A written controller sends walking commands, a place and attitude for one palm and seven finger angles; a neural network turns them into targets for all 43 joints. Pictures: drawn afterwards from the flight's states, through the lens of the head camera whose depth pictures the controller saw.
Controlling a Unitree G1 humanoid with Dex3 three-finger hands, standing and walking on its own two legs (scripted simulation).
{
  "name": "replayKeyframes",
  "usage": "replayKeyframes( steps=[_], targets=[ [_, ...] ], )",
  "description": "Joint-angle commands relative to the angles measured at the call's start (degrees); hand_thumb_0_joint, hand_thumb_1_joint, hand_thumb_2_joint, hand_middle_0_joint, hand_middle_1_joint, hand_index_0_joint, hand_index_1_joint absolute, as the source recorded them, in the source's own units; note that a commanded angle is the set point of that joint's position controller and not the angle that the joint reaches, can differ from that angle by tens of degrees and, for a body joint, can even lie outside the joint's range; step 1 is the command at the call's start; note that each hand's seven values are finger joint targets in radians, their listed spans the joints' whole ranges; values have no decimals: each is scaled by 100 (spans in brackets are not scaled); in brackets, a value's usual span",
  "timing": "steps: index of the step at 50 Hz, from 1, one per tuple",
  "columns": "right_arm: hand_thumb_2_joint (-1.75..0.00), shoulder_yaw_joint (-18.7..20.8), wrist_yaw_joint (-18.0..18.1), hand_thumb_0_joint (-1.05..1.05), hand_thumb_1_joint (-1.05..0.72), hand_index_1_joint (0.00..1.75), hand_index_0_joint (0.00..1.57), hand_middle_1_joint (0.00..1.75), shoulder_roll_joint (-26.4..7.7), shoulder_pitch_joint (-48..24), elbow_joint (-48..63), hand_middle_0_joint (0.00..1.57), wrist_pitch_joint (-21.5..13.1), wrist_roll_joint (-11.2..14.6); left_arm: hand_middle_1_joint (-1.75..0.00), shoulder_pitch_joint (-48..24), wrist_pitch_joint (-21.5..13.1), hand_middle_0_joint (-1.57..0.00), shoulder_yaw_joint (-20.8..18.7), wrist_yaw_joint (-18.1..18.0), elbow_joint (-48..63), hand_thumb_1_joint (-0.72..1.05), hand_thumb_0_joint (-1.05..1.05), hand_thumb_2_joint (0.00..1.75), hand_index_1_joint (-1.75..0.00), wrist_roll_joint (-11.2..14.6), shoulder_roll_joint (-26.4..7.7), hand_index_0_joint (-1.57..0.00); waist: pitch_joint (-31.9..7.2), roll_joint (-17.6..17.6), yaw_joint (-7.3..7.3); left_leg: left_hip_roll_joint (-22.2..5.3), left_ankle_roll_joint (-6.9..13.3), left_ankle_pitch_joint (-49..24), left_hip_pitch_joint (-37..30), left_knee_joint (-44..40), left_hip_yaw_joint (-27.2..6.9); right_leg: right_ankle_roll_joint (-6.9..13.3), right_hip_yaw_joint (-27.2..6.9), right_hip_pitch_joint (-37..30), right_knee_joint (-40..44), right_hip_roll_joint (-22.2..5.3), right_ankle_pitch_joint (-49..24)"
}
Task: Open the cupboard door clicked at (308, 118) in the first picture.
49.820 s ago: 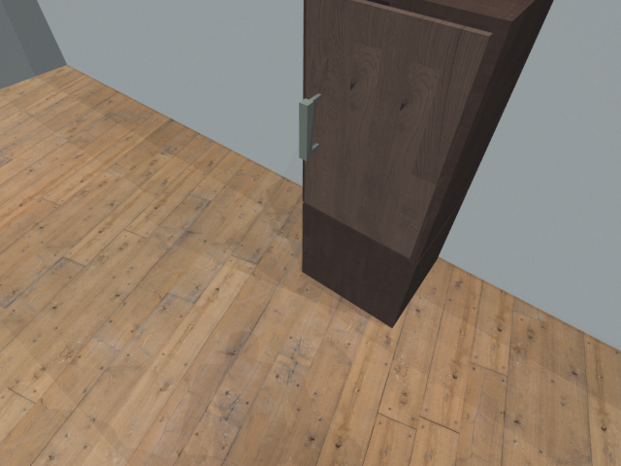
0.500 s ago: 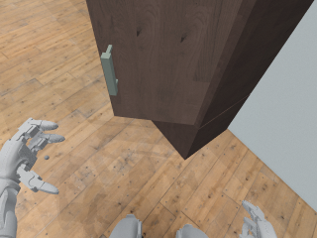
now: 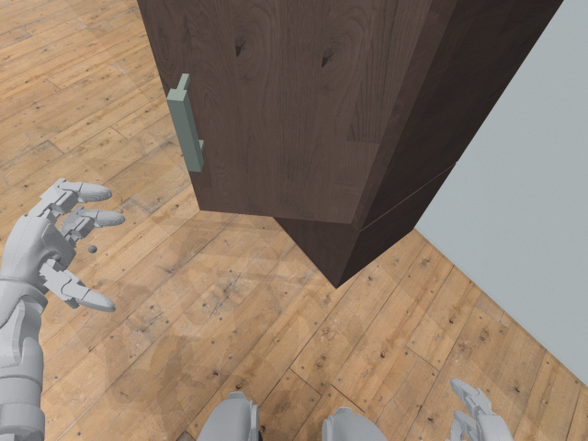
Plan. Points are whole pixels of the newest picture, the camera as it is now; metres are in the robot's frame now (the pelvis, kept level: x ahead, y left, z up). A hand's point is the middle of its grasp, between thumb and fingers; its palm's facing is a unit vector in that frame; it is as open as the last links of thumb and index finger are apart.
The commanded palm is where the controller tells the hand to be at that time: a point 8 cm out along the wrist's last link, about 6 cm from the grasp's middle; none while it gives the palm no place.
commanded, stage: move the hooked fingers beside the handle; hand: left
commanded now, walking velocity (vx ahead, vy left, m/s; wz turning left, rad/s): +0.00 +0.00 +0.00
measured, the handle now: (190, 125) +0.59 +0.19 +0.03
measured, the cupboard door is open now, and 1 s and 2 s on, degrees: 48 48 48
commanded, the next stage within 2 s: none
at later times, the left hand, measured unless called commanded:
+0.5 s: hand (124, 199) +0.42 +0.25 +0.05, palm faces -0.05 -1.00 -0.03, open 14.0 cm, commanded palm +0.40 +0.30 +0.05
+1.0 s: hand (139, 160) +0.50 +0.25 +0.04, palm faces -0.05 -1.00 -0.01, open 14.0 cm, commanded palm +0.49 +0.29 +0.04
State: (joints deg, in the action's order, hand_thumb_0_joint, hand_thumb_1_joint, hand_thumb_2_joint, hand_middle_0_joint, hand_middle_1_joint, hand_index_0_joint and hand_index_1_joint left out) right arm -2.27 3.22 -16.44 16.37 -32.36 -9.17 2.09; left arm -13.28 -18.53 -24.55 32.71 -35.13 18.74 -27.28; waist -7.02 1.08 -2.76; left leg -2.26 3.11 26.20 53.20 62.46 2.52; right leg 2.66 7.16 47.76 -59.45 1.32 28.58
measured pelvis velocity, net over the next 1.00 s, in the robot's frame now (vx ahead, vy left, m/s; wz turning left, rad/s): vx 0.00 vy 0.01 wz -0.03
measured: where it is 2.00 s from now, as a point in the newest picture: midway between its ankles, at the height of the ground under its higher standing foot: outside the picture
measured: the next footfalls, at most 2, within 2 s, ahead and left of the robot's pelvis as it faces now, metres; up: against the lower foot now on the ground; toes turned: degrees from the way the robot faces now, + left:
none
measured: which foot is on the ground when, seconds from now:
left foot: down 0.00-1.00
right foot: down 0.00-1.00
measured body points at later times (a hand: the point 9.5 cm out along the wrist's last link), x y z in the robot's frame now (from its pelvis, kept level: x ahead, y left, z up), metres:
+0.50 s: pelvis +0.00 +0.01 -0.01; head +0.11 +0.03 +0.43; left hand +0.42 +0.31 +0.05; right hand +0.07 -0.26 -0.11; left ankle +0.04 +0.08 -0.66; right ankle +0.00 -0.10 -0.66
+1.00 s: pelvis +0.00 +0.01 -0.02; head +0.14 +0.04 +0.40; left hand +0.49 +0.31 +0.05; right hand +0.01 -0.27 -0.12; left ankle +0.04 +0.08 -0.66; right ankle +0.00 -0.10 -0.66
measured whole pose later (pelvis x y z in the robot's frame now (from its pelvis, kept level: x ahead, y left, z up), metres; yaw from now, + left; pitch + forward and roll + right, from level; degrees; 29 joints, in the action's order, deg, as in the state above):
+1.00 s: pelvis +0.00 +0.01 -0.02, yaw -2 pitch +25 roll -5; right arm -3.4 2.0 -17.1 20.8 -35.9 1.8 0.8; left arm -50.3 -21.6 -26.7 27.3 -69.2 7.6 -39.3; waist -6.7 1.2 -9.7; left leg -3.6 3.7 27.6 65.7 68.4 2.2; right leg 2.4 7.3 59.8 -64.1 2.4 29.0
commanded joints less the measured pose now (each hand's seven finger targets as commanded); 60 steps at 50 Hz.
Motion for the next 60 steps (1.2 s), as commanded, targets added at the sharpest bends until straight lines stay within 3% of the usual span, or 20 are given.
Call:
replayKeyframes(
  steps=[1,2,6,15,17,18,22,24,27,28,35,38,41,44,46,48,52,54,58,60],
  targets=[
    [-90,380,27,0,-90,30,20,30,-954,284,654,20,-106,43,-120,-1364,-339,-30,-598,-100,580,-50,0,30,-120,120,-1626,-30,-1732,223,29,89,-93,-1525,-1262,-739,-440,-128,-645,-701,763,60,-1462],
    [-90,393,32,0,-90,30,20,30,-978,302,625,20,-90,43,-120,-1585,-407,-30,-642,-121,576,-50,0,30,-120,72,-1745,-30,-1717,331,18,82,-96,-1449,-1267,-736,-463,-117,-645,-608,748,52,-1359],
    [-90,411,38,0,-90,30,20,30,-972,420,513,20,-43,38,-120,-2258,-601,-30,-306,-72,554,-50,0,30,-120,-15,-1539,-30,-1984,694,-111,50,-114,-1580,-1748,-733,-554,-82,-601,-268,696,78,-1320],
    [-90,420,20,0,-90,30,20,30,-1031,654,344,20,191,-9,-120,-2926,-647,-30,-401,-293,-100,-50,0,30,-120,-268,-1794,-30,-2306,612,-100,15,-146,-1892,-1987,-721,-672,-73,-534,-94,616,90,-1399],
    [-90,427,-7,0,-90,30,20,30,-1016,665,324,20,250,-11,-120,-3140,-643,-30,-305,-367,-258,-50,0,30,-120,-319,-1695,-30,-2171,605,-138,19,-146,-1730,-1907,-733,-668,-85,-515,-25,634,81,-1287],
    [-90,431,-8,0,-90,30,20,30,-1048,696,316,20,286,-14,-120,-3137,-648,-30,-463,-428,-402,-50,0,30,-120,-364,-1889,-30,-2135,546,-101,12,-151,-1679,-1834,-749,-677,-75,-514,-45,632,81,-1250],
    [-90,418,-39,0,-90,30,20,30,-1031,776,261,20,411,-32,-120,-3692,-730,-30,-205,-528,-663,-50,0,30,-120,-488,-1687,-30,-2157,671,-242,-12,-157,-1723,-1986,-703,-720,-80,-492,241,595,99,-1219],
    [-90,421,-18,0,-90,30,20,30,-1064,861,214,20,467,-44,-120,-3933,-809,-30,-370,-567,-870,-50,0,30,-120,-506,-1905,-30,-2179,392,-280,-7,-115,-1770,-1835,-610,-706,-74,-509,176,556,132,-1300],
    [-90,414,-46,0,-90,30,20,30,-1061,911,177,20,568,-60,-120,-4055,-861,-30,-370,-557,-1082,-50,0,30,-120,-608,-1975,-30,-2373,626,-258,-5,-136,-1879,-1898,-568,-687,-85,-533,180,521,113,-1393],
    [-90,398,-50,0,-90,30,20,30,-1050,909,142,20,606,-51,-120,-4265,-851,-30,-244,-546,-1216,-50,0,30,-120,-635,-1901,-30,-2254,650,-345,-6,-127,-1791,-1819,-549,-677,-94,-543,264,530,113,-1343],
    [-90,362,-46,0,-90,30,20,30,-1106,1081,69,20,804,-81,-120,-4860,-881,-30,-524,-523,-1659,-50,0,30,-120,-736,-2455,-30,-2539,636,-411,-16,-85,-1937,-1613,-325,-655,-101,-602,218,408,164,-1544],
    [-90,330,-51,0,-90,30,20,30,-1119,1112,44,20,867,-79,-120,-5218,-810,-30,-475,-508,-1920,-50,0,30,-120,-818,-2582,-30,-2351,664,-517,-20,-63,-1706,-1302,-247,-641,-119,-629,320,405,165,-1388],
    [-90,359,-55,0,-90,30,20,30,-1146,1227,23,20,908,-110,-120,-5360,-879,-30,-544,-485,-1742,-50,0,30,-120,-839,-2692,-30,-2836,1046,-480,-45,-103,-2122,-1814,-203,-718,-91,-588,468,329,184,-1554],
    [-90,321,-65,0,-90,30,20,30,-1134,1289,-24,20,961,-109,-120,-5578,-779,-30,-338,-467,-2065,-50,0,30,-120,-824,-2483,-30,-2592,852,-654,-66,-79,-2093,-1676,-154,-766,-97,-541,668,316,215,-1509],
    [-90,305,-45,0,-90,30,20,30,-1210,1324,-55,20,998,-109,-120,-5867,-665,-30,-405,-503,-2291,-50,0,30,-120,-913,-2742,-30,-2474,718,-748,-73,-54,-1779,-1333,-100,-759,-134,-565,713,330,202,-1329],
    [-90,281,-32,0,-90,30,20,30,-1223,1377,-59,20,1006,-119,-120,-6122,-617,-30,-419,-563,-2303,-50,0,30,-120,-1000,-2905,-30,-2523,811,-804,-62,-34,-1722,-1199,-43,-748,-137,-594,718,308,194,-1300],
    [-90,274,-73,0,-90,30,20,30,-1229,1490,-97,20,1054,-183,-120,-6401,-726,-30,-526,-636,-2028,-50,0,30,-120,-1103,-3139,-30,-3073,1432,-735,-111,-133,-2333,-1865,15,-891,-87,-503,981,165,215,-1490],
    [-90,271,-100,0,-90,30,20,30,-1220,1565,-112,20,1079,-191,-120,-6456,-674,-30,-459,-652,-2234,-50,0,30,-120,-1073,-2963,-30,-3012,1224,-835,-126,-115,-2457,-1906,56,-940,-92,-463,1091,158,250,-1545],
    [-90,224,-99,0,-90,30,20,30,-1266,1640,-99,20,1175,-200,-120,-6579,-460,-30,-539,-706,-2493,-50,0,30,-120,-1254,-3298,-30,-2897,1188,-894,-130,-85,-2270,-1545,70,-898,-125,-472,1005,180,238,-1521],
    [-90,215,-110,0,-90,30,20,30,-1264,1682,-98,20,1194,-225,-120,-6804,-488,-30,-574,-756,-2409,-50,0,30,-120,-1278,-3367,-30,-3008,1375,-908,-149,-111,-2393,-1725,93,-929,-120,-461,1129,171,257,-1533]
  ],
)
